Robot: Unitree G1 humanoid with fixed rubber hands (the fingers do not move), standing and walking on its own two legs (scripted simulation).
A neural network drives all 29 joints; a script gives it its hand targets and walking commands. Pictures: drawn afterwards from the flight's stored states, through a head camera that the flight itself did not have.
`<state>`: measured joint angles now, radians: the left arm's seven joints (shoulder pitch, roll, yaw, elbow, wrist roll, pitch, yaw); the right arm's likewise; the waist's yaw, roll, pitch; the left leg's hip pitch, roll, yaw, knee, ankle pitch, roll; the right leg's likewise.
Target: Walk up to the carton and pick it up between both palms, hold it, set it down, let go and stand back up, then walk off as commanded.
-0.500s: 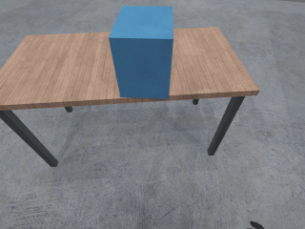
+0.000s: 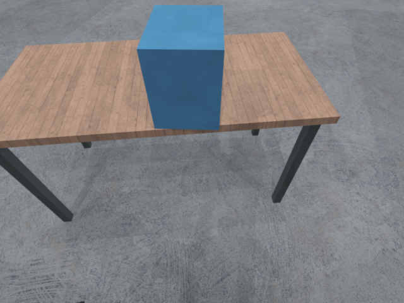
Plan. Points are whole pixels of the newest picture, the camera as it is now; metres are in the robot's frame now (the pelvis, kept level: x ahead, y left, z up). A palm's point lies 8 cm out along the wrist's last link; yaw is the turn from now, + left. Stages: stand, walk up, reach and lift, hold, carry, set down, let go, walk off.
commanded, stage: stand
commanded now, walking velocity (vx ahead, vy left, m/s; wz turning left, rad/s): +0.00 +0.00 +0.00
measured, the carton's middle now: (187, 68) +0.75 +0.06 +0.04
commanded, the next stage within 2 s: none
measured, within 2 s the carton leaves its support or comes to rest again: neither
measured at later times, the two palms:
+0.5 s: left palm out of the picture +0.09 +0.29 -0.12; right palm out of the picture +0.08 -0.30 -0.12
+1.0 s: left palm out of the picture +0.08 +0.29 -0.12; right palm out of the picture +0.09 -0.29 -0.12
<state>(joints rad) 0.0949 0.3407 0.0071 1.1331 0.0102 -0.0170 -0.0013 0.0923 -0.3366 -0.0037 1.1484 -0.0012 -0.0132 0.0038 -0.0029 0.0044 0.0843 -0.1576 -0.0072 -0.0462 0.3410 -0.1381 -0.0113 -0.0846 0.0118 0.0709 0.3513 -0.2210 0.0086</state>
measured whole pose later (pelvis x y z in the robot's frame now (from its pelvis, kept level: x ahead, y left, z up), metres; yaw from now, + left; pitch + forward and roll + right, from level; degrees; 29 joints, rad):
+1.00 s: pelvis +0.02 +0.00 +0.00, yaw -1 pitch -3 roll +0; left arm 0.12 0.33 0.00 1.12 0.01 -0.02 0.00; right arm 0.09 -0.33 -0.01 1.13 0.00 -0.01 0.00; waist 0.00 0.00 0.08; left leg -0.13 0.00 -0.04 0.33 -0.16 -0.01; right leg -0.05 0.02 0.08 0.33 -0.23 0.00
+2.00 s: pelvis +0.02 -0.01 +0.00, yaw -1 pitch -3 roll +0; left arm 0.12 0.33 0.01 1.10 0.01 -0.02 0.00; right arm 0.11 -0.34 -0.01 1.12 0.00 -0.01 0.00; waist 0.00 0.01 0.08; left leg -0.12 0.01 -0.04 0.33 -0.16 -0.03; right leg -0.05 0.03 0.08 0.33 -0.23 -0.01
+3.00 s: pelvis +0.01 -0.01 +0.00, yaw -1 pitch -3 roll +0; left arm 0.13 0.33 0.01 1.10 0.01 -0.02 0.00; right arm 0.12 -0.33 -0.01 1.11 -0.01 -0.01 0.00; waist -0.01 0.01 0.09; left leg -0.12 0.02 -0.03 0.33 -0.16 -0.03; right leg -0.05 0.03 0.08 0.33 -0.23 -0.01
